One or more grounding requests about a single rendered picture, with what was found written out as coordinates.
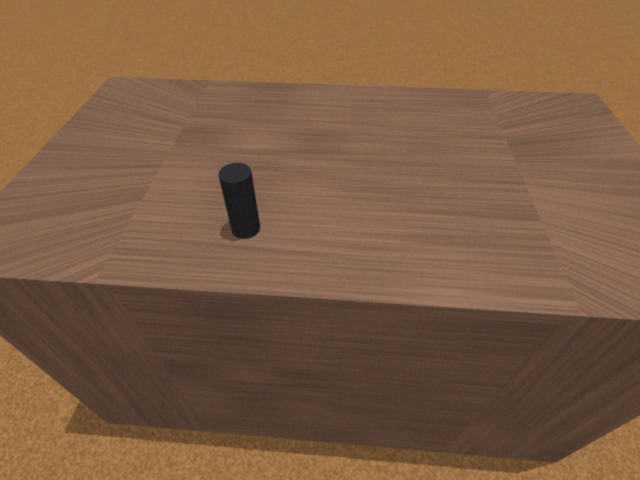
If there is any can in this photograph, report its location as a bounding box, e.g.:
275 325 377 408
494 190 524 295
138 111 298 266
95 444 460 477
218 163 260 239

